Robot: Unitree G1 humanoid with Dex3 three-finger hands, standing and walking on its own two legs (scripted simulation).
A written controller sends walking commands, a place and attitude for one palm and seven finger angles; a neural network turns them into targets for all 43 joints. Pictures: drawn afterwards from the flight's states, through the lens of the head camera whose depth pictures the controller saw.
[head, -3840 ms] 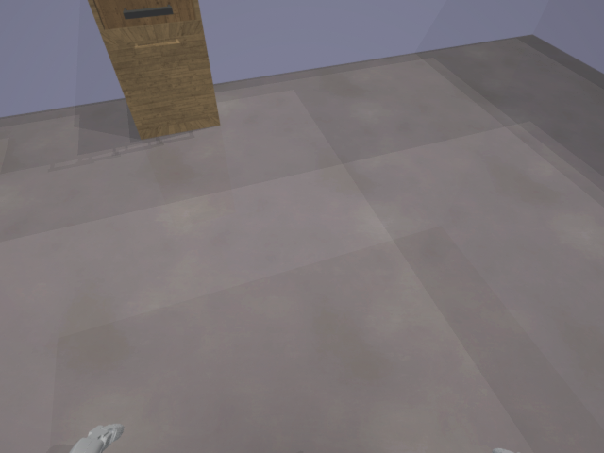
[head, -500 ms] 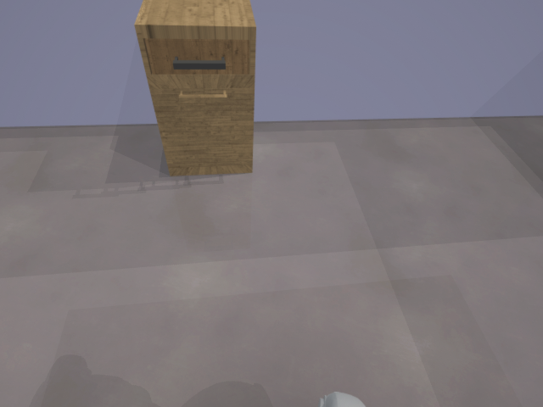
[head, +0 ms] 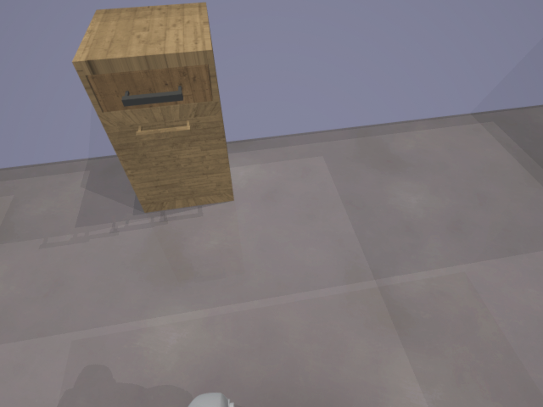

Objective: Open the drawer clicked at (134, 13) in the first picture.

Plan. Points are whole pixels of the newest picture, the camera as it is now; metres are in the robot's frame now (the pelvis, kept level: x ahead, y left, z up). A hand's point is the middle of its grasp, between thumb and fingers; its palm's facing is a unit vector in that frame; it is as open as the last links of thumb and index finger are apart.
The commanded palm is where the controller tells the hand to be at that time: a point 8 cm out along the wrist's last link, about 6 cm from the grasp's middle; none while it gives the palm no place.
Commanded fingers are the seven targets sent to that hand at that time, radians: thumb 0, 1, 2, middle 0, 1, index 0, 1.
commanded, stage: walk to a spot facing it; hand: left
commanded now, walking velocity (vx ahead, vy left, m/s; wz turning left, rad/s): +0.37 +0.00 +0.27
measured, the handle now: (153, 94) +1.07 +0.45 -0.13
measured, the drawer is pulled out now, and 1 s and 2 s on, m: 0.00 0.00 0.00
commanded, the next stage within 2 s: turn to face it in 0.46 s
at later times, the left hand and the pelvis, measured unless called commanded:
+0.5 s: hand out of the picture +0.16 +0.25 -0.18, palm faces +0.16 -0.98 -0.14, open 7.4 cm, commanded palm none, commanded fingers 0.00 0.90 0.90 -0.20 -0.30 -0.20 -0.30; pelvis +0.20 +0.08 +0.00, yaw +4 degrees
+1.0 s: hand (171, 283) +0.38 +0.23 -0.16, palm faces +0.15 -0.97 -0.21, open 7.2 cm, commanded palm none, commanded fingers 0.00 0.90 0.90 -0.20 -0.30 -0.20 -0.30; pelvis +0.30 +0.05 +0.00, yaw +8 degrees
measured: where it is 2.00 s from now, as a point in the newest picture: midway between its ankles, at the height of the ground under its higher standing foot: (254, 320)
